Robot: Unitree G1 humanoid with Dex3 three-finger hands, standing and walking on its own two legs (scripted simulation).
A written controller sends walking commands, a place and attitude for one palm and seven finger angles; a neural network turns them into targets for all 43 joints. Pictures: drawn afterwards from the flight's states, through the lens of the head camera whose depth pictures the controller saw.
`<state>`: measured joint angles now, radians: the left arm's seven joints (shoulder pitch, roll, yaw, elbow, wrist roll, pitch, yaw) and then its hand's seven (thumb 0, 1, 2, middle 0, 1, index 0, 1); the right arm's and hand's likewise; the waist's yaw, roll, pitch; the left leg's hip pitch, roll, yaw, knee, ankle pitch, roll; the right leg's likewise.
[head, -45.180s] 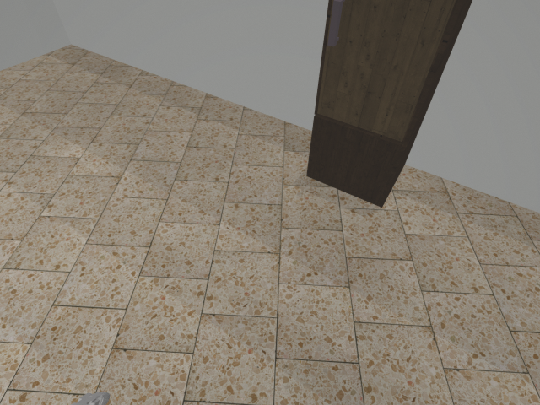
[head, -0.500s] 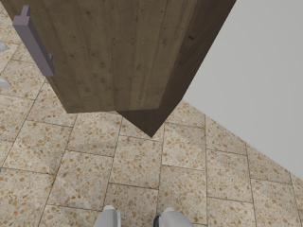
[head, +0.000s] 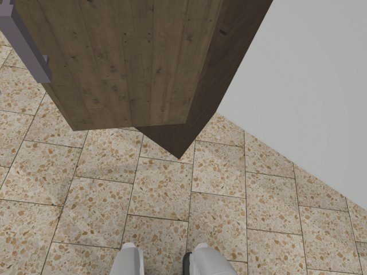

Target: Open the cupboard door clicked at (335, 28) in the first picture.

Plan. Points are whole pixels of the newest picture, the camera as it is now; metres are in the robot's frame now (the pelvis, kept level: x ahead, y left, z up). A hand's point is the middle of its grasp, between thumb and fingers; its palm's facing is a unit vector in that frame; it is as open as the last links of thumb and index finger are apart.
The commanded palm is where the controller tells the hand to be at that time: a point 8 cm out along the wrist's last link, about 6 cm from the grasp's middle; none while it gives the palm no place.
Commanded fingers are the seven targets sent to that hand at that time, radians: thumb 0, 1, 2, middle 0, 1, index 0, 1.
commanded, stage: slide the fingers in behind the handle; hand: left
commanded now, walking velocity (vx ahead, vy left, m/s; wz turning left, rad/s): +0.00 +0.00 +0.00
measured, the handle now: (28, 41) +0.54 +0.26 +0.11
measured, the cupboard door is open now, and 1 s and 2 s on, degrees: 44 45 44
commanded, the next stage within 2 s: move the hooked fingers beside the handle in 1.46 s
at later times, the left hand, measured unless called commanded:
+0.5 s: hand out of the picture +0.49 +0.30 +0.12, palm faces +0.11 -0.99 +0.00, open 14.2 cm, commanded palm +0.47 +0.33 +0.11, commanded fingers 0.00 -0.50 0.30 -0.30 -1.20 -0.30 -1.20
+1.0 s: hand (5, 65) +0.48 +0.28 +0.12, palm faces +0.15 -0.99 +0.01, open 15.1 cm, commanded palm +0.47 +0.30 +0.11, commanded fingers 0.00 -0.50 0.30 -0.30 -1.20 -0.30 -1.20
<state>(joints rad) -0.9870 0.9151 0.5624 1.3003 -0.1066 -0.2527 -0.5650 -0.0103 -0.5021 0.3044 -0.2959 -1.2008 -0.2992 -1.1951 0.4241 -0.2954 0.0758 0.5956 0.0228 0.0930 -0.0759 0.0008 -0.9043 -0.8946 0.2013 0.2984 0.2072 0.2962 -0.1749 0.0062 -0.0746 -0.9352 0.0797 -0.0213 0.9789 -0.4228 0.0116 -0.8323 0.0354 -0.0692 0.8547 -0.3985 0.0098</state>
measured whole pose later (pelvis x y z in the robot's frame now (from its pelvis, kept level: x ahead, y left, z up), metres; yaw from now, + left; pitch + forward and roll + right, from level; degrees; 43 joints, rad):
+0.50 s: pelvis +0.01 +0.00 +0.01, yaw +0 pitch +20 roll -4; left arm -0.88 0.75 0.53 1.20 -0.13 -0.28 -0.44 -0.01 -0.50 0.30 -0.28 -1.20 -0.26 -1.18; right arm 0.41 -0.27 0.06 0.60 0.02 0.10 -0.05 0.00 -0.90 -0.89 0.20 0.30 0.21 0.30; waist -0.15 0.01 -0.10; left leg -0.85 0.08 0.00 0.93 -0.43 0.01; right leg -0.76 0.03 -0.05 0.82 -0.41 0.01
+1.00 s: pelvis +0.01 +0.00 +0.01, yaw +2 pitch +17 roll -4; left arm -0.85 0.62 0.42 1.15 -0.17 -0.30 -0.33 -0.01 -0.50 0.30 -0.29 -1.20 -0.09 -1.12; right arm 0.38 -0.27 0.04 0.66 0.01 0.06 -0.05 0.00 -0.91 -0.89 0.20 0.30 0.21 0.30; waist -0.12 0.01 -0.10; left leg -0.80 0.05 -0.03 0.92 -0.42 0.00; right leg -0.70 0.01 -0.08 0.81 -0.41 0.01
